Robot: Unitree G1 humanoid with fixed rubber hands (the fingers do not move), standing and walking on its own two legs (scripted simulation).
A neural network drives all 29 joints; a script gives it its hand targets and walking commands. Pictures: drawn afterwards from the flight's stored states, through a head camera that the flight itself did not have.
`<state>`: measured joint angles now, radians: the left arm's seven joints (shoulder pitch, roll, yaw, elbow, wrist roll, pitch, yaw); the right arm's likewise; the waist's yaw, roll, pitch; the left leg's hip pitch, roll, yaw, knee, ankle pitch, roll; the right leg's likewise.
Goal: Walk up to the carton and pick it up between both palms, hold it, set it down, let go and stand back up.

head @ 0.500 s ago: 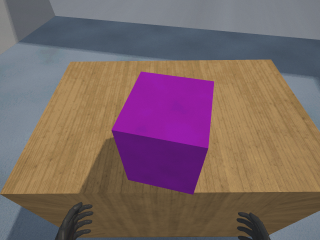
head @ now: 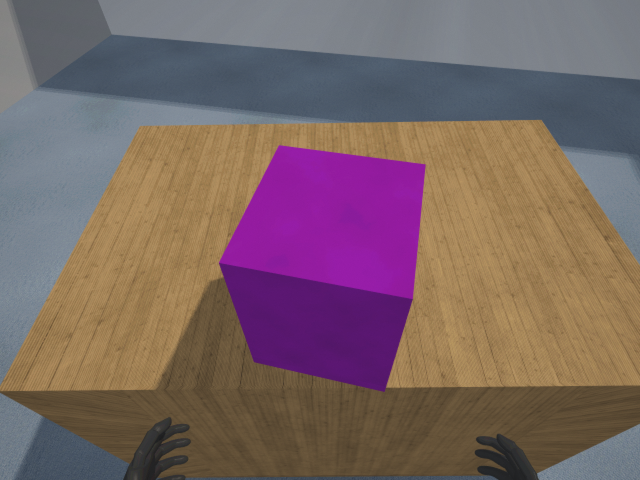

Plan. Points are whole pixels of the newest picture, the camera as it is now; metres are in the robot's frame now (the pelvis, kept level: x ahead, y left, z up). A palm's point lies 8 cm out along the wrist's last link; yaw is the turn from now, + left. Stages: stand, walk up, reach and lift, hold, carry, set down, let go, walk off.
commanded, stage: let go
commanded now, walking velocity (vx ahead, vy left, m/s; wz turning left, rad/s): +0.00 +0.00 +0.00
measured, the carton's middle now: (332, 271) +0.40 +0.01 +0.03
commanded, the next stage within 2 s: stand in 0.06 s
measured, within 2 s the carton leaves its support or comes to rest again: neither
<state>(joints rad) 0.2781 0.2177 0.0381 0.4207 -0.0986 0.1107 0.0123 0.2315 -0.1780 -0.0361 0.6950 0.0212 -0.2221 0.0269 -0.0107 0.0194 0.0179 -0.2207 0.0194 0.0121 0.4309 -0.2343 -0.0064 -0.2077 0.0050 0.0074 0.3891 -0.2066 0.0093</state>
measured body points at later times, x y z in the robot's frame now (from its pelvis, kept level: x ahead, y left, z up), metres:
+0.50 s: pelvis +0.00 -0.01 +0.00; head +0.01 -0.02 +0.45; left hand +0.13 +0.28 -0.09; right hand +0.09 -0.32 -0.12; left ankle -0.01 +0.12 -0.74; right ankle +0.00 -0.13 -0.74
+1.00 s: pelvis +0.00 -0.01 +0.00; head +0.01 -0.02 +0.45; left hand +0.10 +0.29 -0.11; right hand +0.07 -0.32 -0.13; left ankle -0.01 +0.12 -0.74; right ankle +0.00 -0.13 -0.74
